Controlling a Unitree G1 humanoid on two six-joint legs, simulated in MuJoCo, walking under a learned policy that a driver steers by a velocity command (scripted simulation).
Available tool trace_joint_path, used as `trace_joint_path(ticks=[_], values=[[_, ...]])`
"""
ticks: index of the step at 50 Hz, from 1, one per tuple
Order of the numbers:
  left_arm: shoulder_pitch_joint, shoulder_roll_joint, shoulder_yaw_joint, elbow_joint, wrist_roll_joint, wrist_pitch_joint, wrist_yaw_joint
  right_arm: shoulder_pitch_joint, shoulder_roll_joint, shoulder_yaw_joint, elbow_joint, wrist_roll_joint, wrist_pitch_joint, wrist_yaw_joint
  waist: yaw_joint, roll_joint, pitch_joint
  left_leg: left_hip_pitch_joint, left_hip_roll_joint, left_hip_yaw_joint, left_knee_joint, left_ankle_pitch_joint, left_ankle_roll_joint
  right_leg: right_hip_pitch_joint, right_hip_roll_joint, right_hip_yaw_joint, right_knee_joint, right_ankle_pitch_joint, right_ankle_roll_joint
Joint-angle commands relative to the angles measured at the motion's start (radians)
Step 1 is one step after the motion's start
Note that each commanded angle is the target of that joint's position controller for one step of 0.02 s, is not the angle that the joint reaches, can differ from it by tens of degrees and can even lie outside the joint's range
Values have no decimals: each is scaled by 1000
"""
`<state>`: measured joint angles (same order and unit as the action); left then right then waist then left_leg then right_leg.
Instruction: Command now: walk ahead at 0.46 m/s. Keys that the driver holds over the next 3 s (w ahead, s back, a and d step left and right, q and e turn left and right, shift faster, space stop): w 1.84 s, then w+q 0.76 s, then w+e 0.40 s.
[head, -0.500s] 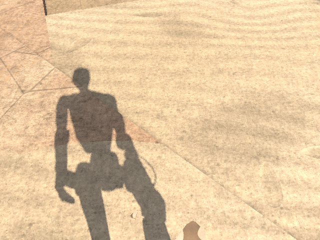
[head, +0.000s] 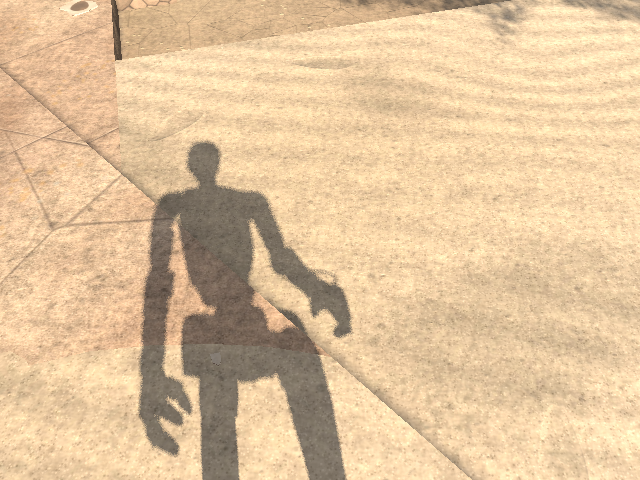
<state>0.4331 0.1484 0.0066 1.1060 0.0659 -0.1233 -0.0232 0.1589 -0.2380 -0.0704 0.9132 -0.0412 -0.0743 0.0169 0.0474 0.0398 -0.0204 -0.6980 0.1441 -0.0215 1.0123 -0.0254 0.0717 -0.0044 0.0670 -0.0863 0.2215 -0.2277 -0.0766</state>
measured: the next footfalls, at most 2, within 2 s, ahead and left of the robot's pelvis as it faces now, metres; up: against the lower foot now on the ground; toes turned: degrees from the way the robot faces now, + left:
left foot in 0.22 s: +0.30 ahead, +0.11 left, +0.00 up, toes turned +5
right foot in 0.82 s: +0.58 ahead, -0.05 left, +0.00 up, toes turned -4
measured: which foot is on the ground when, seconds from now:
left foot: up 0.00-0.20, down 0.22-0.82, up 0.84-1.00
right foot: down 0.00-0.24, up 0.26-0.80, down 0.82-1.00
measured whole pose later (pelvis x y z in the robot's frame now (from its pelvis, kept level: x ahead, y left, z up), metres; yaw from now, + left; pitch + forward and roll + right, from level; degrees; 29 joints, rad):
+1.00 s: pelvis +0.52 +0.00 +0.00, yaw +0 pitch -1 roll +1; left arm 0.30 0.22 0.05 0.97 0.01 -0.09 -0.02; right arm 0.27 -0.23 -0.05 0.99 -0.02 -0.05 0.01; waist 0.00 0.02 0.05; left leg -0.45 0.05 0.00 1.09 -0.27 0.07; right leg -0.19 0.07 -0.09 0.35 -0.16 -0.11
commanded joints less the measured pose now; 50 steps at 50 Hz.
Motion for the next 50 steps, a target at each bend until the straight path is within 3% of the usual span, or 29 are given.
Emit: trace_joint_path(ticks=[1,2,4,6,8,10,11,12,13,14,15,16,18,21,24,26,30,34,37,39,40,41,42,43,44,45,47,48,50], values=[[30,143,20,-45,-45,-7,7,-81,-9,15,-76,-11,23,33,-29,-76,184,-14,-51,125,-167,62,-27,-149,-236,112,-115,390,-119],[38,160,18,-53,-58,-1,12,-126,-6,24,-90,5,24,35,-13,-84,172,69,-54,127,-225,67,-42,-195,-225,92,-118,405,-100],[95,149,12,-38,-55,8,20,-188,-1,30,-115,22,27,34,12,-118,180,93,-70,138,-301,62,-48,-130,-239,96,-124,385,-91],[110,154,17,-29,-40,16,27,-206,-10,28,-129,16,25,28,8,-137,188,69,-76,118,-373,12,-26,-7,-270,98,-89,417,-101],[95,166,25,-28,-36,19,35,-173,-27,20,-129,13,16,19,-23,-139,161,120,-101,114,-429,-75,10,83,-300,94,-12,571,-97],[63,186,35,-32,-35,25,40,15,-58,-1,-72,12,0,4,-109,-144,51,337,-164,123,-493,-137,51,116,-292,73,213,814,-74],[50,182,35,-40,-36,31,41,194,-82,-16,-10,5,-10,-7,-179,-108,-55,557,-171,123,-543,-107,76,51,-251,39,428,761,-57],[81,136,23,-70,-45,33,37,362,-164,-37,21,-19,-18,-18,-211,4,-206,828,60,-128,-534,-194,118,-157,-198,4,740,383,-43],[208,32,8,-76,-86,34,21,371,-238,-55,27,-18,-11,-9,-138,235,-303,1044,290,-634,-697,-296,255,-513,4,23,1065,-304,-7],[117,132,32,-79,-62,38,22,279,-180,-47,15,15,1,0,-126,63,-220,944,236,-634,-759,-413,222,-599,-55,142,1121,-241,-25],[23,141,38,-112,-56,34,17,179,-117,-28,2,21,1,3,-96,24,-76,794,206,-478,-779,-400,191,-623,-97,130,1098,-144,-29],[-20,124,35,-121,-54,29,15,131,-70,-15,-1,21,-6,6,-74,-23,-12,671,166,-372,-819,-286,170,-586,-133,131,1040,-75,-27],[-7,100,34,-117,-30,52,7,129,-15,3,24,26,-19,-3,-23,2,29,542,95,-223,-854,-149,130,-494,-168,126,957,-41,-11],[-21,91,36,-125,-25,81,-3,208,-34,3,62,29,-36,-8,-5,2,49,520,68,-143,-885,-58,134,-505,-176,103,904,-8,8],[-155,113,40,-174,-28,95,-7,266,-54,3,79,28,-36,-10,-24,8,107,547,57,-113,-930,-94,131,-636,-198,85,814,95,29],[-239,123,41,-203,-33,95,-9,306,-51,8,88,31,-34,-12,-44,9,124,585,49,-93,-938,-51,124,-688,-200,74,729,161,42],[-388,107,33,-255,-39,86,-15,360,-52,17,102,32,-34,-16,-82,9,141,648,29,-41,-925,97,105,-687,-168,40,529,259,49],[-474,96,24,-296,-46,81,-15,391,-53,21,125,21,-29,-20,-101,43,144,694,25,13,-877,269,103,-588,-114,0,400,248,36],[-458,125,31,-308,-43,67,-10,359,-81,13,127,14,-24,-27,-76,44,130,781,70,9,-804,412,110,-536,-94,8,348,137,-4],[-313,150,45,-266,-43,53,0,321,-96,9,124,11,-17,-33,-11,42,59,825,69,19,-636,621,93,-389,-47,-1,296,60,-42],[-157,165,56,-214,-37,42,7,295,-96,10,119,16,-9,-32,56,5,-25,792,35,48,-450,619,75,-213,-31,-5,219,108,-66],[24,240,80,-176,-14,30,22,291,-73,19,88,27,-9,-34,112,-89,-156,603,-15,83,-170,308,54,56,-218,192,190,68,-114],[75,332,103,-176,-3,35,25,428,24,37,83,64,-10,-22,48,-299,-268,202,-207,116,180,-378,8,360,-485,668,134,-3,-252],[17,280,98,-181,-41,50,13,391,-80,10,108,43,-6,-27,46,-169,-229,82,-193,-14,294,-476,25,306,-462,739,67,-66,-254],[-79,230,82,-197,-51,52,7,299,-93,4,79,38,-10,-24,12,-119,-77,44,-143,-31,290,-382,31,166,-427,581,43,-44,-221],[-134,180,69,-205,-48,43,1,239,-78,6,65,37,-14,-21,-6,-69,-4,72,-108,-33,237,-312,29,38,-391,480,5,52,-193],[-151,123,50,-188,-50,27,5,228,-39,9,66,16,10,-12,-59,-92,45,157,-63,-29,135,-257,10,-98,-309,333,-39,182,-125],[-135,118,45,-180,-53,20,9,228,-24,10,67,15,22,-7,-68,-101,46,193,-58,-26,92,-240,1,-125,-292,293,-57,228,-113],[-81,155,52,-160,-59,5,10,201,-23,8,59,10,38,4,-74,-100,54,168,-54,-1,53,-192,-18,-120,-273,256,-86,282,-115]])
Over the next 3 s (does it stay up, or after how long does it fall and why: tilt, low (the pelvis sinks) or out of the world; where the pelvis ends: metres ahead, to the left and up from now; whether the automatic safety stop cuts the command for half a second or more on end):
stays up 1.62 0.20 -0.13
